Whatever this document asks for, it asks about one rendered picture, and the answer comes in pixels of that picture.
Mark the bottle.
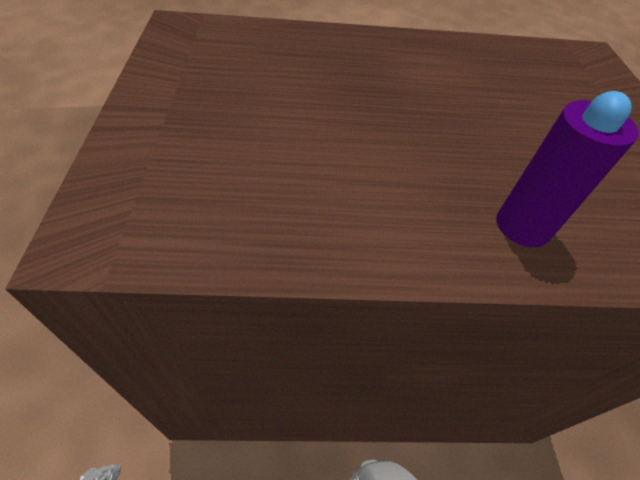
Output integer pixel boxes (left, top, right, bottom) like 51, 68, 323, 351
496, 91, 639, 247

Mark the left robot hand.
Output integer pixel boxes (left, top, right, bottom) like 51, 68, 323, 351
80, 464, 121, 480

